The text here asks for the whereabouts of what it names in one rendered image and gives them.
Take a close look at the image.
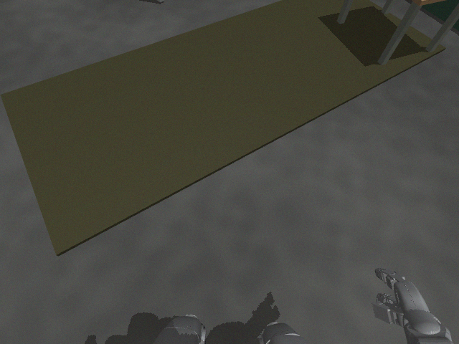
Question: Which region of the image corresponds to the right robot hand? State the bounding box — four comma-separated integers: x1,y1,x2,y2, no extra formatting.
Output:
372,268,430,328

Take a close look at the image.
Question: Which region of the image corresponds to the right robot arm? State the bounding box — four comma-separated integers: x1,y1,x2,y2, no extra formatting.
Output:
402,310,454,344

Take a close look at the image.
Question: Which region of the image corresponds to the coffee table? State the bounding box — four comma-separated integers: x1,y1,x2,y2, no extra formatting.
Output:
337,0,459,65

